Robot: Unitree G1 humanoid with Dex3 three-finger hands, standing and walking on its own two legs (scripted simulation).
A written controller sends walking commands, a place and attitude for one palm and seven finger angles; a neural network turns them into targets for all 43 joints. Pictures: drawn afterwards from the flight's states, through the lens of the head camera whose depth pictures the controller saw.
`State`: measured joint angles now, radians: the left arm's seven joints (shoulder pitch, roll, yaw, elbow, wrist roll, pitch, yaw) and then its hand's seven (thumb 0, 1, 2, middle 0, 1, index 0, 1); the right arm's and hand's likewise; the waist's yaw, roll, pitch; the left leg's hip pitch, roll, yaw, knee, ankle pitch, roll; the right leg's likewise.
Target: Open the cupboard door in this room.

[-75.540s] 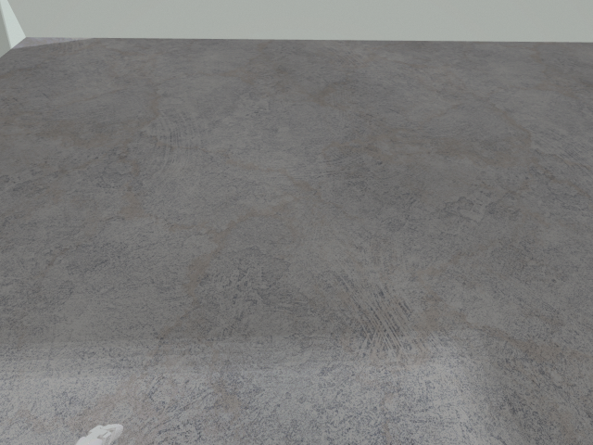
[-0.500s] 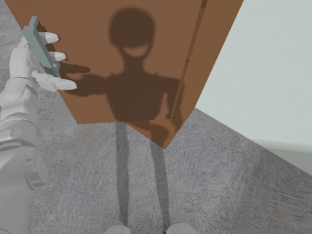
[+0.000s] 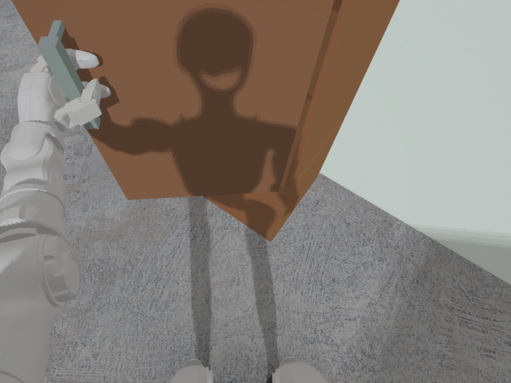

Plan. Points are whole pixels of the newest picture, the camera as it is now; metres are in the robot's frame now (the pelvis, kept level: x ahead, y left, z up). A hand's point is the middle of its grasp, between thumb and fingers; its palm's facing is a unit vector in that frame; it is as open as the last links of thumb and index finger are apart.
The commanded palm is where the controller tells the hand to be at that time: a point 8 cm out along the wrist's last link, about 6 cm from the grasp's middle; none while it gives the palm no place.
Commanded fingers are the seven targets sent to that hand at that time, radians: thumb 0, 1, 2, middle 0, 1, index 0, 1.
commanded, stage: close the thumb around the handle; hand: left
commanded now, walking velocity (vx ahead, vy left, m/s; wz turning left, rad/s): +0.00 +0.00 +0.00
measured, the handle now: (76, 79) +0.56 +0.23 +0.12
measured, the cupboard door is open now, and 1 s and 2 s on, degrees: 41 72 80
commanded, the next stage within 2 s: pull the door open along its arc in 0.08 s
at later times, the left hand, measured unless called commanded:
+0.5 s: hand (92, 117) +0.48 +0.20 +0.11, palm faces +0.02 -1.00 +0.00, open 5.4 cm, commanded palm +0.43 +0.25 +0.12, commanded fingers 0.00 0.90 0.90 -0.40 -1.35 -0.40 -1.35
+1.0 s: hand (138, 217) +0.32 +0.12 +0.12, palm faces +0.30 -0.95 +0.02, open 6.0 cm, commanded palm +0.27 +0.19 +0.12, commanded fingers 0.00 0.90 0.90 -0.40 -1.35 -0.40 -1.35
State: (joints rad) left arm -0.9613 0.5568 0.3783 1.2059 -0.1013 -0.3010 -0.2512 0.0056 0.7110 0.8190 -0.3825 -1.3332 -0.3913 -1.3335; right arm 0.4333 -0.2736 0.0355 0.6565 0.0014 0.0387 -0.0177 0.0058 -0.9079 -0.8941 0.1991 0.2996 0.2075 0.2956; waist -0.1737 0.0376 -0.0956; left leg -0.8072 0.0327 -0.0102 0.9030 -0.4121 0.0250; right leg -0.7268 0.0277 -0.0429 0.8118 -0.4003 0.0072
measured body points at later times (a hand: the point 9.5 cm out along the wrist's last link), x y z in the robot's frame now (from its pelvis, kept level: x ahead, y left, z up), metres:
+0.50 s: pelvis +0.01 +0.00 +0.01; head +0.09 +0.00 +0.45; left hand +0.48 +0.25 +0.12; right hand +0.01 -0.27 -0.11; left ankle +0.00 +0.10 -0.69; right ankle -0.01 -0.13 -0.69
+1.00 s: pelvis +0.01 -0.02 +0.02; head +0.00 -0.04 +0.47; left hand +0.30 +0.17 +0.12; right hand +0.19 -0.24 -0.06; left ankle +0.00 +0.10 -0.69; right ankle -0.01 -0.13 -0.69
